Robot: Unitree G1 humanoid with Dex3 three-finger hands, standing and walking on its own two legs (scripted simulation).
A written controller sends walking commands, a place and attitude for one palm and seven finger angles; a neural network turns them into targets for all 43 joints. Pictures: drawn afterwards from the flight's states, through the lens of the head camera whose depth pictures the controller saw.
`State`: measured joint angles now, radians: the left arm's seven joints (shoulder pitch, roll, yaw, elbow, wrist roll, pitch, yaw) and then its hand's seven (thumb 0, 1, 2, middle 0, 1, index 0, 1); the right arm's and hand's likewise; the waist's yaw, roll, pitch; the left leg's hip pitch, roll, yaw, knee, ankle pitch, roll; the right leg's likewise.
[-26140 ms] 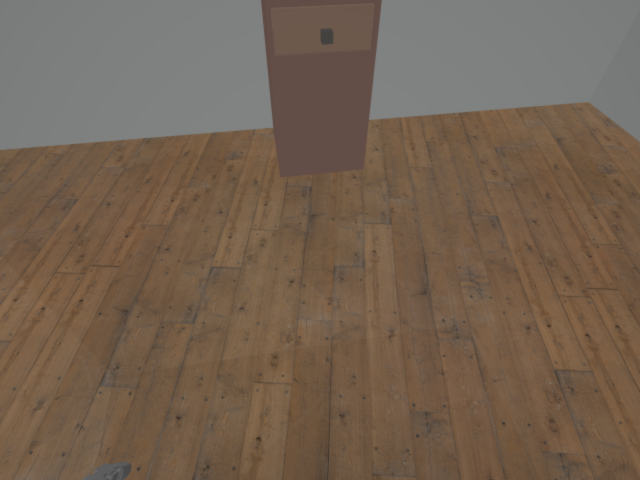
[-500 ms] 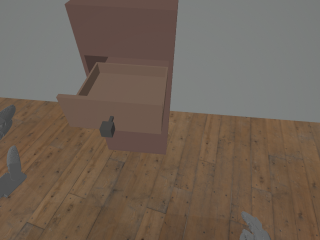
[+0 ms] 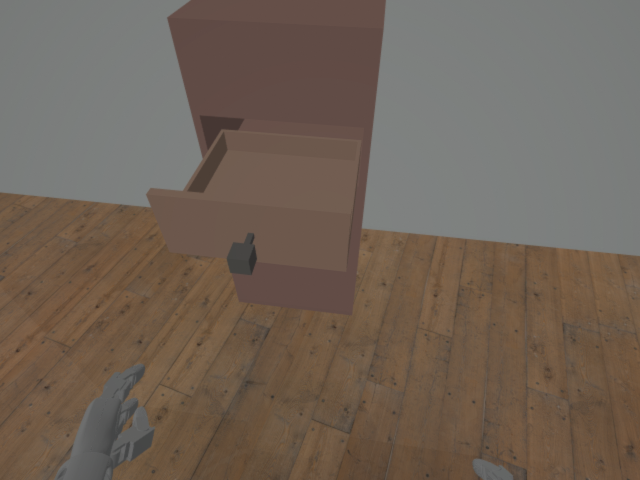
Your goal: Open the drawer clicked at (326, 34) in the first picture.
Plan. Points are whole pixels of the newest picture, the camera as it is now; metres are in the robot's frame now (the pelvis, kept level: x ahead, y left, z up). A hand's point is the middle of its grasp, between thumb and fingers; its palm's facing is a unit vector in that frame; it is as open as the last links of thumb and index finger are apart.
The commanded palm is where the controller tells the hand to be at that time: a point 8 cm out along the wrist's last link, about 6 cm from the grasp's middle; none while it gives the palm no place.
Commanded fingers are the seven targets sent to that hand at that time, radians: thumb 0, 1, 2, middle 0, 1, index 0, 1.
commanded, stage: let the arm hang, fingers relaxed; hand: left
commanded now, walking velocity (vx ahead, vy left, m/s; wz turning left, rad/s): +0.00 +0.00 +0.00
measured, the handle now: (245, 250) +0.53 +0.17 -0.07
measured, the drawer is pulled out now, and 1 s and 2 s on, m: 0.30 0.30 0.30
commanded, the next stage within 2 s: look to check the result in 0.94 s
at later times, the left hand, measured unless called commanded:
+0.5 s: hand out of the picture -0.07 +0.18 -0.15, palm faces -0.02 -0.98 -0.21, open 7.3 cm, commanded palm none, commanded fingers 0.00 0.90 0.90 -0.20 -0.30 -0.20 -0.30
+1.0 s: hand out of the picture +0.01 +0.15 -0.16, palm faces -0.02 -0.98 -0.19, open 7.4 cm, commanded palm none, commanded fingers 0.00 0.90 0.90 -0.20 -0.30 -0.20 -0.30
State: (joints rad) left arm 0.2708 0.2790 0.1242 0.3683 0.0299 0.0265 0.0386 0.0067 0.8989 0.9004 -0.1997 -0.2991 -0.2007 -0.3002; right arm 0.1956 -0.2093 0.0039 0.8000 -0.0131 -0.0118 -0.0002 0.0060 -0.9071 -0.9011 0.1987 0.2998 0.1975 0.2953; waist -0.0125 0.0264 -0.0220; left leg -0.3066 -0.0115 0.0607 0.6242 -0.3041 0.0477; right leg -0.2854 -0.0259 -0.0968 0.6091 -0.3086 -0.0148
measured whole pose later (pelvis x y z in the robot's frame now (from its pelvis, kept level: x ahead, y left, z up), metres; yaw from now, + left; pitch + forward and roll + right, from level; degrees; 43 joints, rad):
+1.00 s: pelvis +0.01 -0.01 +0.02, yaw -2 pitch -2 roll +0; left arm 0.28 0.12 -0.01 1.15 0.01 -0.02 0.04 0.01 0.91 0.90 -0.20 -0.30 -0.20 -0.30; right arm 0.32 -0.11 0.00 1.15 -0.01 0.01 -0.03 0.00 -0.91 -0.90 0.20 0.30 0.19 0.29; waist -0.02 0.02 0.07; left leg -0.14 0.00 0.09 0.37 -0.19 0.03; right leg -0.15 0.00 -0.07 0.39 -0.20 -0.03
